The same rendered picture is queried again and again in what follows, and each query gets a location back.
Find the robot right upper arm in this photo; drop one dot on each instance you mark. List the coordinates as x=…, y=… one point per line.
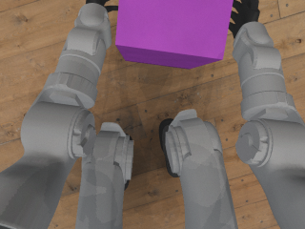
x=275, y=151

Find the left robot shin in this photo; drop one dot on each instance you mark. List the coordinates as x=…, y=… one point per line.
x=106, y=126

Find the right robot shin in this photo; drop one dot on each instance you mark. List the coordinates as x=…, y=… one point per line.
x=214, y=135

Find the robot left upper arm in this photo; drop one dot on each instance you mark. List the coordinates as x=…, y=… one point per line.
x=54, y=136

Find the robot left forearm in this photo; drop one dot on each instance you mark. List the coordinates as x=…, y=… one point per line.
x=81, y=61

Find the robot left hand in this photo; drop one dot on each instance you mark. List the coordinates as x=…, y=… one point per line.
x=102, y=3

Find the robot right forearm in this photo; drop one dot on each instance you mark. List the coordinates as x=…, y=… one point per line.
x=261, y=76

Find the robot right hand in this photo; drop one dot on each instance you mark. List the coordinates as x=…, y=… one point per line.
x=247, y=12

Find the robot shin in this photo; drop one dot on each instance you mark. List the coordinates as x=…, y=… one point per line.
x=214, y=135
x=106, y=126

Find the carton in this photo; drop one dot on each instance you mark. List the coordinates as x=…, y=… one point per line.
x=181, y=34

